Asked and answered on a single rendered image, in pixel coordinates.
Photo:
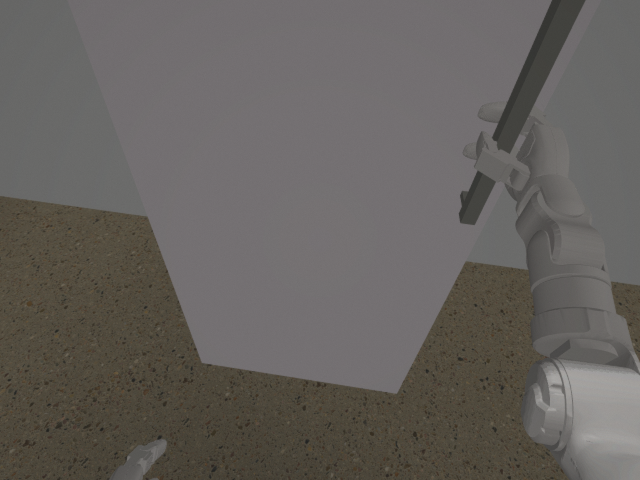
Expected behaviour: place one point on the handle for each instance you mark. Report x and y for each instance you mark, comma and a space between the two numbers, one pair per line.
554, 30

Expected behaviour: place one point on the robot left hand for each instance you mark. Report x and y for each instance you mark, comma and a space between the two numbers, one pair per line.
139, 461

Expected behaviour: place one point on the right robot upper arm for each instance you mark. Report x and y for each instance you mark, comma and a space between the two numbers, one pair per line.
587, 415

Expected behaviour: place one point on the right robot forearm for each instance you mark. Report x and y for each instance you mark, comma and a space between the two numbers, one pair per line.
575, 315

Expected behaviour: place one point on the fridge door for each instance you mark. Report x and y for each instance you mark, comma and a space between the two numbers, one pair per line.
301, 163

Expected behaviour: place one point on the robot right hand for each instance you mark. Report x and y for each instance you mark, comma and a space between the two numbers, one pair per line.
544, 152

